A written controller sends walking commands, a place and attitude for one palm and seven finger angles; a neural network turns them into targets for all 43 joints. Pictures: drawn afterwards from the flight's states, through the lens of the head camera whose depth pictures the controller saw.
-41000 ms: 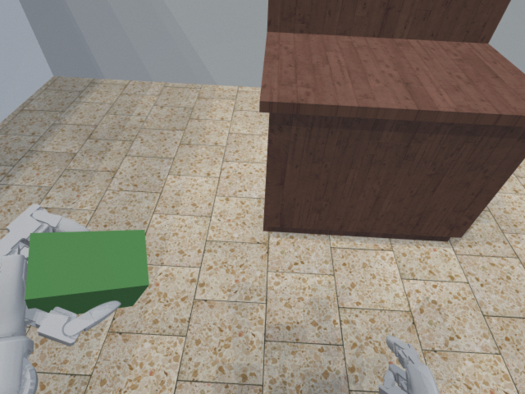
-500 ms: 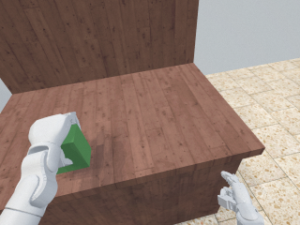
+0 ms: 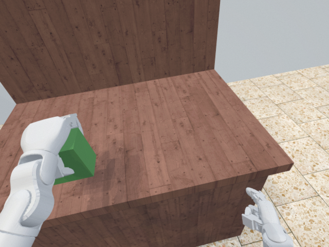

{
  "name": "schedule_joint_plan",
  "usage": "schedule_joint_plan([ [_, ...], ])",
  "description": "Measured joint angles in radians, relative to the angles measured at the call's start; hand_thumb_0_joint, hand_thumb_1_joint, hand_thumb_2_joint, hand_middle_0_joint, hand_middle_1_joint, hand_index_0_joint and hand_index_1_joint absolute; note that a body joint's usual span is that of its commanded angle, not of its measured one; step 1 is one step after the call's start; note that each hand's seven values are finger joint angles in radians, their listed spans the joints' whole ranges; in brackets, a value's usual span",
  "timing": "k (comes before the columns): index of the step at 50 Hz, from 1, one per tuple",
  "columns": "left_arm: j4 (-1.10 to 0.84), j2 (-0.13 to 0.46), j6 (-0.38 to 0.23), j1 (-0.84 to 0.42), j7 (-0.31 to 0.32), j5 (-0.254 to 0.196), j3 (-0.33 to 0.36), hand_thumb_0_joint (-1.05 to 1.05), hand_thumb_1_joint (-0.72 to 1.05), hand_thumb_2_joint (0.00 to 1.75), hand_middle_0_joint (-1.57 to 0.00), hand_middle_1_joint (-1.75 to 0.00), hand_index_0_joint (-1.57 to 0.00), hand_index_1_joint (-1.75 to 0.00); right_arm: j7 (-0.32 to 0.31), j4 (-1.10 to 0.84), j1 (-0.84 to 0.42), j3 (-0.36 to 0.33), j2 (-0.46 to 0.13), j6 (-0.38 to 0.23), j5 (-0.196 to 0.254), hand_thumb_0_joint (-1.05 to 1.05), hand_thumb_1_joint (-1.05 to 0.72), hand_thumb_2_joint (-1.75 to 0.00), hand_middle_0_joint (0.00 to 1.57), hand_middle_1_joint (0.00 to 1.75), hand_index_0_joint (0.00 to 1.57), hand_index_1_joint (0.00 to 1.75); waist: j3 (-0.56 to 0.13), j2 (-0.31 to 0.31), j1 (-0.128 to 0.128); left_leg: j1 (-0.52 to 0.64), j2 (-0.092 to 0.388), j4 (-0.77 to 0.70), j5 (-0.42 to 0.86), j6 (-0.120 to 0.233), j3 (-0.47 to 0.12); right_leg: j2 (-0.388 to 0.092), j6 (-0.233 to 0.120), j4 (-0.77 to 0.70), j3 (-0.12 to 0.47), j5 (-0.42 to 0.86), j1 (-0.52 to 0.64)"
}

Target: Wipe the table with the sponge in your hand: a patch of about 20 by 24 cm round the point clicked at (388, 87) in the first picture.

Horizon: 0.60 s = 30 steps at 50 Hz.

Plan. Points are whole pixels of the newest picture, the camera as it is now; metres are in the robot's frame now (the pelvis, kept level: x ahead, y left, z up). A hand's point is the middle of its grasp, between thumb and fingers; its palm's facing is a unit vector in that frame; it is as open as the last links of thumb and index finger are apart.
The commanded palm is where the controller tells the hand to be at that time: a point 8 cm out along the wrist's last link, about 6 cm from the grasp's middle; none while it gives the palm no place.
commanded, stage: bring the sponge back beside the body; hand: left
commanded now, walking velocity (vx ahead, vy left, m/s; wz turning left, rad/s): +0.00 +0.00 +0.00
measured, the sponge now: (68, 161) +0.25 +0.29 +0.11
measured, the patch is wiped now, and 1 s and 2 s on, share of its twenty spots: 1.00 1.00 1.00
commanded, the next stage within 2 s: step back with the hand held close in 1.66 s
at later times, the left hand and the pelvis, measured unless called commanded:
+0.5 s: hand (56, 156) +0.23 +0.29 +0.15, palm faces +0.11 -0.09 -0.99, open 10.6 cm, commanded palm +0.20 +0.29 +0.22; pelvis +0.00 +0.00 +0.00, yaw +0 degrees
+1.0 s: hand (51, 167) +0.21 +0.30 +0.14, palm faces +0.11 -0.13 -0.99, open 10.6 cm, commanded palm +0.17 +0.29 +0.21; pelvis +0.00 +0.00 +0.00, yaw +0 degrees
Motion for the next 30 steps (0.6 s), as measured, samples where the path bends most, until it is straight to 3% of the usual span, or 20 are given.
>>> schedule_joint_plan([
  [8, 0.053, -0.005, 0.021, -0.052, 0.005, 0.007, -0.005, 0.0, -0.55, 1.06, -0.68, -1.29, -0.69, -1.28, -0.001, 0.002, -0.011, 0.01, 0.011, -0.003, 0.005, 0.02, -0.9, -0.9, 0.2, 0.3, 0.2, 0.3, 0.01, -0.008, -0.003, -0.003, 0.003, -0.009, 0.011, -0.002, 0.003, 0.002, -0.002, -0.006, 0.003, 0.011, -0.006],
  [15, 0.001, -0.007, 0.009, 0.009, 0.001, -0.002, 0.003, 0.0, -0.55, 1.06, -0.68, -1.29, -0.69, -1.28, 0.01, -0.007, -0.008, 0.017, 0.018, 0.002, -0.002, 0.02, -0.9, -0.9, 0.2, 0.3, 0.2, 0.3, -0.002, -0.002, -0.01, -0.007, 0.002, -0.004, 0.007, 0.0, 0.01, 0.002, 0.001, 0.002, 0.01, 0.008, -0.013],
  [30, -0.004, -0.004, 0.007, 0.054, 0.004, -0.004, 0.011, 0.0, -0.55, 1.06, -0.68, -1.29, -0.69, -1.28, -0.003, 0.0, -0.004, 0.016, 0.01, -0.005, -0.003, 0.02, -0.9, -0.9, 0.2, 0.3, 0.2, 0.3, 0.009, -0.005, 0.007, -0.008, 0.003, 0.012, 0.002, -0.001, -0.001, 0.004, -0.001, 0.007, 0.001, 0.005, -0.006],
])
